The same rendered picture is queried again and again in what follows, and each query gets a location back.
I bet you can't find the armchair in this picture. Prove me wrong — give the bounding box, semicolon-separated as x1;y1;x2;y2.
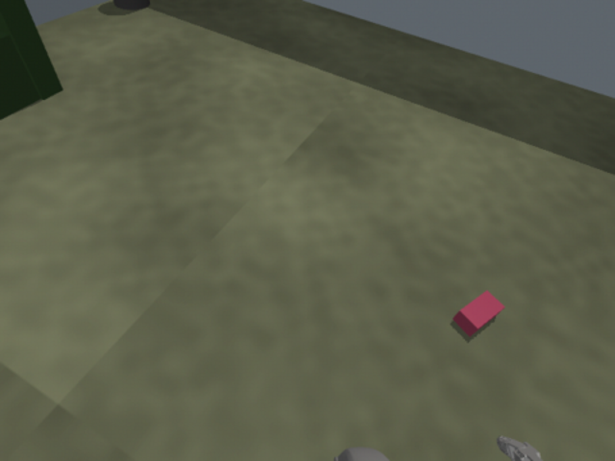
0;0;63;120

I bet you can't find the right robot hand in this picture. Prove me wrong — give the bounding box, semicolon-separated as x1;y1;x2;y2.
497;436;543;461

